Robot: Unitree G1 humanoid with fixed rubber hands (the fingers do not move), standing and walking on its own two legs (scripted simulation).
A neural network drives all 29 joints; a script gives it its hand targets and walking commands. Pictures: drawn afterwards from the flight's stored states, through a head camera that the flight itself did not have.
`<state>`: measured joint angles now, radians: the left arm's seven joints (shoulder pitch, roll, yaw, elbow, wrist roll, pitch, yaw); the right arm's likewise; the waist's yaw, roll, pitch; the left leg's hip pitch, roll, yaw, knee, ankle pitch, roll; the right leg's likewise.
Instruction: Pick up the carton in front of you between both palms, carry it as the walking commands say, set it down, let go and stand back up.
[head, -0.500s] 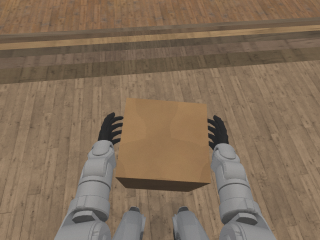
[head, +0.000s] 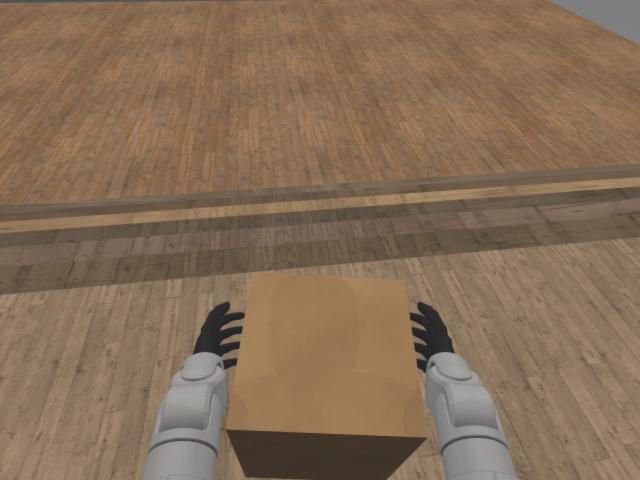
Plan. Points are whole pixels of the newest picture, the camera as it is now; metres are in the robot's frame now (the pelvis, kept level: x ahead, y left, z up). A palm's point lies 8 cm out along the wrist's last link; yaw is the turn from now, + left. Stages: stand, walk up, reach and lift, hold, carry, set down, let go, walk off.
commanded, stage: reach and lift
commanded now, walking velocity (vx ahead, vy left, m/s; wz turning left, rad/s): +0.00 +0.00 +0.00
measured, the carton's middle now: (321, 383) +0.28 +0.00 -0.07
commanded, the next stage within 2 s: hold in 1.06 s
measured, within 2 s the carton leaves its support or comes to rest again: neither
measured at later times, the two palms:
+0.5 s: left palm (203, 356) +0.27 +0.15 +0.03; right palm (443, 356) +0.27 -0.15 +0.03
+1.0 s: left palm (202, 343) +0.28 +0.15 +0.05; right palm (446, 347) +0.28 -0.15 +0.04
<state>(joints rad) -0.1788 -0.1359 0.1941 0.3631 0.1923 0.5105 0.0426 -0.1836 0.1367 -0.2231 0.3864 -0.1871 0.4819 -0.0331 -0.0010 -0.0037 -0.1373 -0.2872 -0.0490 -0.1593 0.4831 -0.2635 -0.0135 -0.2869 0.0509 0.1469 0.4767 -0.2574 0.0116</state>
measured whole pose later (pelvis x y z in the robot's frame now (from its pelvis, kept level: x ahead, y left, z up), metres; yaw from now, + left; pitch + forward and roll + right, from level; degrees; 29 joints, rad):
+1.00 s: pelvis -0.01 +0.00 +0.01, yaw +0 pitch -5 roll +0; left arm -0.28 -0.16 0.23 0.29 0.27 0.70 0.00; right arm -0.26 0.15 -0.26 0.30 -0.26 0.67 0.00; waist 0.00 0.00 -0.02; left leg -0.09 -0.04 -0.16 0.40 -0.23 -0.01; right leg -0.09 0.04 0.13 0.38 -0.22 0.01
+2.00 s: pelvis +0.03 +0.02 +0.00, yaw -2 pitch +3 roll +0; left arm -0.14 -0.13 0.13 -0.15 0.15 0.93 0.06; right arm -0.16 0.13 -0.11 -0.09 -0.15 0.91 -0.05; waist 0.01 0.00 -0.17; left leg -0.21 0.01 0.01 0.46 -0.31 0.01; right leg -0.37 -0.03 -0.03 0.73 -0.46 -0.01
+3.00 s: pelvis +0.62 -0.01 -0.01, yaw +2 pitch +4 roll +0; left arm -0.16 -0.13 0.12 -0.35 0.02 1.13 0.15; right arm -0.15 0.13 -0.13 -0.35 -0.04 1.13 -0.13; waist 0.07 0.01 -0.05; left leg -0.54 0.06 0.02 1.30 -0.35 0.06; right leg -0.39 -0.02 -0.23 0.57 -0.26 -0.10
